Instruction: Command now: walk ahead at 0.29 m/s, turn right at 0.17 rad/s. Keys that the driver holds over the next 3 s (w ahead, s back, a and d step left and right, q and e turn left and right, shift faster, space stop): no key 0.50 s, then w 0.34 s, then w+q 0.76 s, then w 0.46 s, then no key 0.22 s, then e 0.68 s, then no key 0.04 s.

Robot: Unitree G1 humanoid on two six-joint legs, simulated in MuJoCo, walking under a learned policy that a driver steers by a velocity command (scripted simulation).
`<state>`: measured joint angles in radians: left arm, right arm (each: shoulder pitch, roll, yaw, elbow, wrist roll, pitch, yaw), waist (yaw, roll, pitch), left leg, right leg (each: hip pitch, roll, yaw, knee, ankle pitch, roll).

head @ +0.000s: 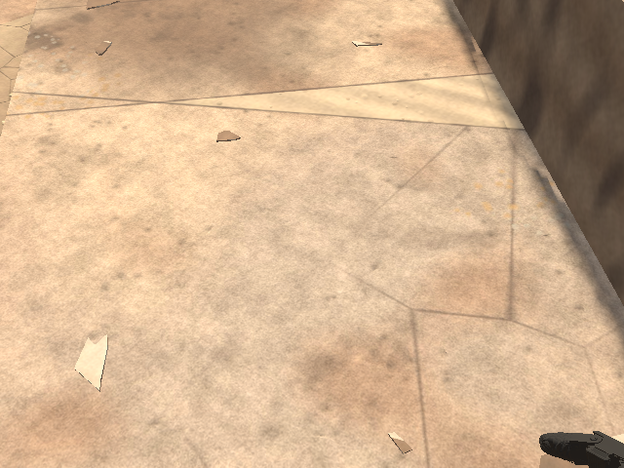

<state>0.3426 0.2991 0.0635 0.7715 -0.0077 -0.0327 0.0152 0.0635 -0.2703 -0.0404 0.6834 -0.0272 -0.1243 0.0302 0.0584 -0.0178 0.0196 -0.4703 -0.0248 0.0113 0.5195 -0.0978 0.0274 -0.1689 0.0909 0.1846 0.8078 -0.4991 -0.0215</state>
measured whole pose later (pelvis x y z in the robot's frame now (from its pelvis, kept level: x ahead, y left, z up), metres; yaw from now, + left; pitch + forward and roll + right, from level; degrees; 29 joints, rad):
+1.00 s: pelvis +0.25 -0.05 +0.02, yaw +2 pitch +1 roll +1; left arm 0.32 0.24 0.06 0.81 0.01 -0.09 -0.01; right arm 0.27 -0.30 -0.06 0.92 0.05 -0.06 0.01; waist 0.01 0.03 0.00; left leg -0.45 -0.01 -0.08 1.10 -0.33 0.05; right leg -0.09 0.01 -0.06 0.39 -0.31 -0.04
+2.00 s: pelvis +0.78 +0.04 +0.02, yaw +27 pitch +1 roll -1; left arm 0.29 0.25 0.05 0.76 0.00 -0.10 -0.02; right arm 0.27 -0.29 -0.05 0.75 0.01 -0.06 0.00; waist 0.02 0.04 0.01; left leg -0.51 0.03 -0.05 1.11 -0.32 0.02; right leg -0.24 0.05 -0.01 0.38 -0.17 -0.05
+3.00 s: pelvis +0.96 +0.13 +0.02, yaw +7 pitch +2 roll +3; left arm 0.23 0.29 0.06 0.70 -0.01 0.02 0.04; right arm 0.07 -0.31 -0.10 0.82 0.00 0.02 -0.04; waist 0.01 0.02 0.04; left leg -0.51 -0.02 -0.06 0.94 -0.33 -0.07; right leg -0.28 0.03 0.10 0.44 -0.19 -0.05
